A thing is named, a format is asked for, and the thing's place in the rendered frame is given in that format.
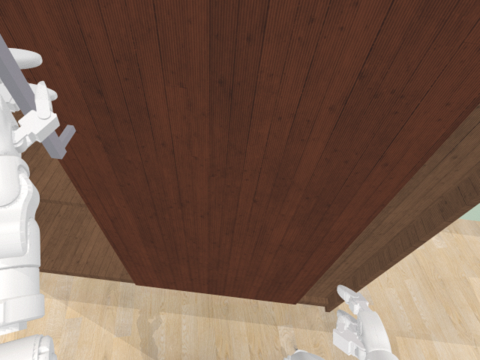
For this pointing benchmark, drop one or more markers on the left robot forearm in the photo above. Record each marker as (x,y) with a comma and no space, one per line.
(20,247)

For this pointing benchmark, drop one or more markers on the wardrobe door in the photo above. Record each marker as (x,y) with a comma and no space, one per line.
(239,147)
(452,163)

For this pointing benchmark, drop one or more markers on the handle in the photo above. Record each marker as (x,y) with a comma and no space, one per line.
(21,92)

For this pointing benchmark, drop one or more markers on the robot left upper arm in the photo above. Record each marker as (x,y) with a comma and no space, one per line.
(35,347)

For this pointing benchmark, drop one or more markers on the left robot hand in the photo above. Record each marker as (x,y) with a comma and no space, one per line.
(34,126)

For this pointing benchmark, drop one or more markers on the right robot hand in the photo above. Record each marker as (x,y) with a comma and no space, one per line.
(358,337)

